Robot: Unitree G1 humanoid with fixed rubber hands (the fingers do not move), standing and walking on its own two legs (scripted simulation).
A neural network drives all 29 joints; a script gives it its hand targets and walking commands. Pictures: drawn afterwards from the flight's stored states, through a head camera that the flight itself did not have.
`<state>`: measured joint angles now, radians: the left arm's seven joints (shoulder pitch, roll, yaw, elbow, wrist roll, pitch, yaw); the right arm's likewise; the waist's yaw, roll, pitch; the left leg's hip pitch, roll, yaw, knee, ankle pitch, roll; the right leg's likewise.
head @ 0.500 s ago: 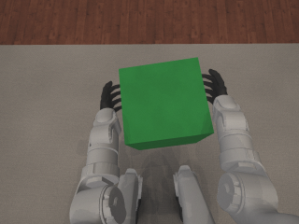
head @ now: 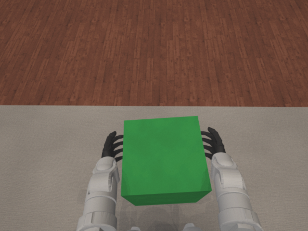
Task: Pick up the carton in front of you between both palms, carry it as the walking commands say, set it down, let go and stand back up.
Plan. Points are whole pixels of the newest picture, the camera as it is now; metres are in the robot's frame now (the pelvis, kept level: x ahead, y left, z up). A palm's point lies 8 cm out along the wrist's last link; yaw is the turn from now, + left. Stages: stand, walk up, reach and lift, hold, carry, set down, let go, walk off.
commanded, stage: reach and lift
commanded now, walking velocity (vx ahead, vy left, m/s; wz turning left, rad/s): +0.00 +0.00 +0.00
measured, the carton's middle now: (163, 165) +0.33 -0.01 -0.11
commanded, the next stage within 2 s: hold in 1.28 s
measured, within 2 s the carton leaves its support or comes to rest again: neither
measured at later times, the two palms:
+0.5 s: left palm (96, 155) +0.29 +0.15 +0.06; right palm (226, 153) +0.29 -0.15 +0.06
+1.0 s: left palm (98, 151) +0.30 +0.15 +0.07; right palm (227, 145) +0.31 -0.15 +0.07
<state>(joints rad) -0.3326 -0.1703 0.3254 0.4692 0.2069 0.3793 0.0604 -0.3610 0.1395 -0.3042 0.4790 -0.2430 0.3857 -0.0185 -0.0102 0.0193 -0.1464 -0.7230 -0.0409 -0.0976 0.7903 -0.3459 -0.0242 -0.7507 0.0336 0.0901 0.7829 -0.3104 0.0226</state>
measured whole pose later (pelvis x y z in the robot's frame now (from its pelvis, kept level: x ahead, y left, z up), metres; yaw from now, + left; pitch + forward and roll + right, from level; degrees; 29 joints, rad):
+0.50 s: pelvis +0.00 +0.01 +0.04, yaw +0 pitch -5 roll +0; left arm -0.34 -0.17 0.31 0.44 0.31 0.62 0.02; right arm -0.32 0.17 -0.31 0.41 -0.32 0.62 0.00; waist 0.00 0.00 0.00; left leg -0.17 -0.03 -0.09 0.48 -0.24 -0.01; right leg -0.19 0.01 0.10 0.47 -0.20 0.02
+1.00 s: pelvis +0.01 +0.00 +0.04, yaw +0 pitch -5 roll +0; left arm -0.29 -0.16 0.26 0.34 0.30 0.64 0.01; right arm -0.29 0.16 -0.23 0.31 -0.30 0.66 -0.02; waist 0.00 0.00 0.02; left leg -0.11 -0.01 -0.11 0.40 -0.22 -0.02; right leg -0.13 0.02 0.09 0.39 -0.18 0.01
